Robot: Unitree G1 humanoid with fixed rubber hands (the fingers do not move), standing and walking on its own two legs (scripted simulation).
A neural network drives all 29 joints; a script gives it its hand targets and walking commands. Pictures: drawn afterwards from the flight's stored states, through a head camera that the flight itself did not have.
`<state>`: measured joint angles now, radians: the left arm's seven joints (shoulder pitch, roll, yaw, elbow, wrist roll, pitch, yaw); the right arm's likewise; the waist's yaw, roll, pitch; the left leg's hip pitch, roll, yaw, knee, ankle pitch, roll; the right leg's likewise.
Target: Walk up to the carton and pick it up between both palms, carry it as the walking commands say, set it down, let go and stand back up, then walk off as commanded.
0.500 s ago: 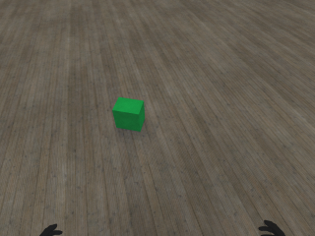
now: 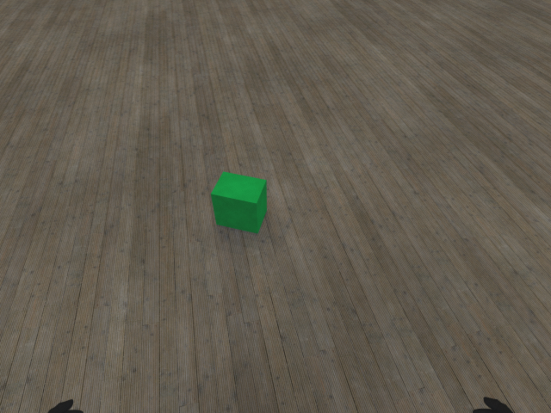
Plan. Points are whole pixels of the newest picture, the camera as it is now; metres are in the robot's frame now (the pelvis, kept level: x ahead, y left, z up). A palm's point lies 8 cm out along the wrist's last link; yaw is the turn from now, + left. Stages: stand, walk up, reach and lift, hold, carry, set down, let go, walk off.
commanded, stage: walk up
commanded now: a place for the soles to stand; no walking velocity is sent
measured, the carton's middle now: (240, 202) +1.11 +0.16 -0.67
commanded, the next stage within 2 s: none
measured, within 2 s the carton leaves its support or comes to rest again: neither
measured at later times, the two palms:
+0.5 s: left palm (64, 327) +0.28 +0.37 -0.08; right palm (473, 359) +0.23 -0.31 -0.09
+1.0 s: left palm (78, 278) +0.38 +0.39 -0.11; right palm (410, 226) +0.48 -0.27 -0.06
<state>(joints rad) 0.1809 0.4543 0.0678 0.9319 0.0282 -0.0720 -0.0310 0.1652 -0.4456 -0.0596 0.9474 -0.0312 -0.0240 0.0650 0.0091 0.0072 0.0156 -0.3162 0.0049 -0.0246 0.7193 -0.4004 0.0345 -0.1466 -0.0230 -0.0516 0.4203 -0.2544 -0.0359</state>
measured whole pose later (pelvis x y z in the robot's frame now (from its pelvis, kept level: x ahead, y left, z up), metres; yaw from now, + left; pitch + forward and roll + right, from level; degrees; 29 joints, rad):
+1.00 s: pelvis +0.35 +0.06 -0.01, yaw +5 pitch -1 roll +1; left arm 0.36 0.47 0.06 0.73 0.01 -0.07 -0.05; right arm 0.30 -0.48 -0.07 0.68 -0.02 -0.10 0.04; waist 0.00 -0.06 0.04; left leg -0.31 0.03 0.08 0.60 -0.27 0.03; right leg -0.47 -0.07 -0.01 0.94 -0.41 -0.01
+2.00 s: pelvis +0.58 +0.06 -0.03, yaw +6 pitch -1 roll +0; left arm 0.14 0.45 0.03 0.86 0.00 -0.04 -0.01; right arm 0.21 -0.44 -0.01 0.87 0.00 -0.06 0.00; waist 0.00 -0.01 0.06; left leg -0.32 0.03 0.00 0.73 -0.38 -0.02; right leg -0.38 -0.04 -0.05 0.71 -0.31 0.00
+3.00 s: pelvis +0.67 +0.22 -0.03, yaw -2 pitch -2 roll -1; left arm 0.38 0.50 0.08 0.78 0.02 -0.10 0.05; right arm 0.26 -0.47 -0.09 0.73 -0.03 0.03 0.06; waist 0.01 0.07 0.06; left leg -0.50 0.08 0.00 1.02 -0.46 0.01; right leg -0.37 0.00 -0.02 0.71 -0.31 -0.03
